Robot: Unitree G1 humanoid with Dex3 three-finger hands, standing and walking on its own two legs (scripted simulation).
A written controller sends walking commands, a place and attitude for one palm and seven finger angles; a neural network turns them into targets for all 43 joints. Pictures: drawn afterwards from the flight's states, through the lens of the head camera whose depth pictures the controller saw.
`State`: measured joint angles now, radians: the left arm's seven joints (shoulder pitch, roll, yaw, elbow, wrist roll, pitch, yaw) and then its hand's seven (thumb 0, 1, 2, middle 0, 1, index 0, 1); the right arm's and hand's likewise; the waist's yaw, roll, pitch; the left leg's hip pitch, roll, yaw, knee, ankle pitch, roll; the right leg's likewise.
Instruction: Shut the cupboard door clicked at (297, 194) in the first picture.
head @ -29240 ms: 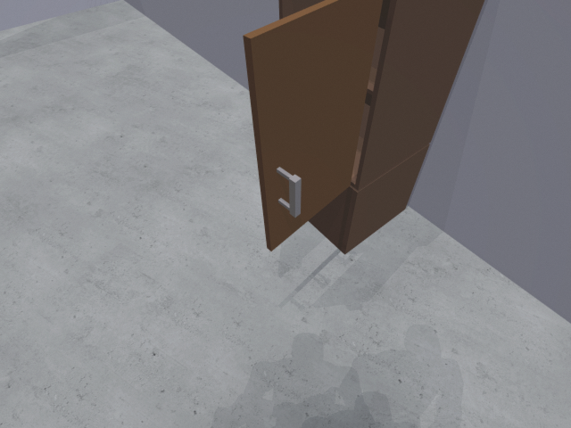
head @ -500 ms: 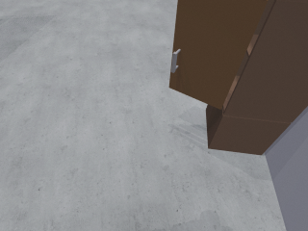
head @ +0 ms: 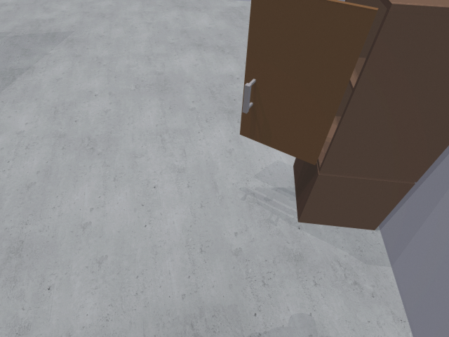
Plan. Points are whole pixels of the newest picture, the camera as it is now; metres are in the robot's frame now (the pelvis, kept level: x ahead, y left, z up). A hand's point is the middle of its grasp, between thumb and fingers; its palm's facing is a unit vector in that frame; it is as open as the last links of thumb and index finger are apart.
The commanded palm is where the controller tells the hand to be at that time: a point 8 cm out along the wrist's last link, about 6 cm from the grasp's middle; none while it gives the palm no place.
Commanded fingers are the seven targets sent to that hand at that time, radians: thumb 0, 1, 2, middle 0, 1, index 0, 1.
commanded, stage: look to check the result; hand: left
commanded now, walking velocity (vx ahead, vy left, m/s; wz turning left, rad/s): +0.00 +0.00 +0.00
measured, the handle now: (249, 96) +0.97 -0.06 -0.12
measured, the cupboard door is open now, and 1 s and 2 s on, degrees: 65 65 65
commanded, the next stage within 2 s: walk to a spot facing it in 0.48 s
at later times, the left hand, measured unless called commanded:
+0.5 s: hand out of the picture +0.02 +0.18 -0.17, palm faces +0.00 -0.98 -0.22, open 7.3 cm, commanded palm none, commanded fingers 0.00 0.90 0.90 -0.20 -0.30 -0.20 -0.30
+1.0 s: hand out of the picture +0.04 +0.21 -0.20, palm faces +0.19 -0.96 -0.22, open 7.3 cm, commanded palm none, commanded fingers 0.00 0.90 0.90 -0.20 -0.30 -0.20 -0.30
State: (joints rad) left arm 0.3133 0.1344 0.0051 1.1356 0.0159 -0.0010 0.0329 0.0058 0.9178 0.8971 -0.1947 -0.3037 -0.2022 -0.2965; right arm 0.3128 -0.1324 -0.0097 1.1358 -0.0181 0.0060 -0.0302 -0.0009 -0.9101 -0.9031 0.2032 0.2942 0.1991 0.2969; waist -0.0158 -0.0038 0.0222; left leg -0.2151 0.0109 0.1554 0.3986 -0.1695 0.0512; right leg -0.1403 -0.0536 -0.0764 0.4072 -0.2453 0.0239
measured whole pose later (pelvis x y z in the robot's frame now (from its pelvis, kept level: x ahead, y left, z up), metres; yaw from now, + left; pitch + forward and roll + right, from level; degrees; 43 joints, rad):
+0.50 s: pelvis +0.01 -0.01 +0.00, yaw +0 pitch -1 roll +0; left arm 0.24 0.19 0.01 1.14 0.02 -0.01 0.02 0.00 0.91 0.90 -0.19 -0.30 -0.20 -0.30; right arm 0.23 -0.20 -0.01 1.13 -0.02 0.00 -0.03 0.00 -0.91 -0.90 0.20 0.29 0.20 0.30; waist -0.01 0.00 0.04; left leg -0.18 0.01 0.15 0.38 -0.18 0.04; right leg -0.10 -0.05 -0.08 0.37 -0.25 0.02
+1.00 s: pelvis +0.02 +0.01 -0.03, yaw +11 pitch +0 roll -1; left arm 0.19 0.22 0.06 0.98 0.02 0.05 0.03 0.00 0.91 0.90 -0.20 -0.30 -0.20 -0.30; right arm 0.23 -0.19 -0.04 0.99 -0.03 0.04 0.00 0.00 -0.91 -0.90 0.20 0.29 0.20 0.30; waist -0.03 -0.03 0.11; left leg -0.38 -0.01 0.08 0.71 -0.31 0.07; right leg -0.29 -0.11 -0.14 0.88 -0.54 0.04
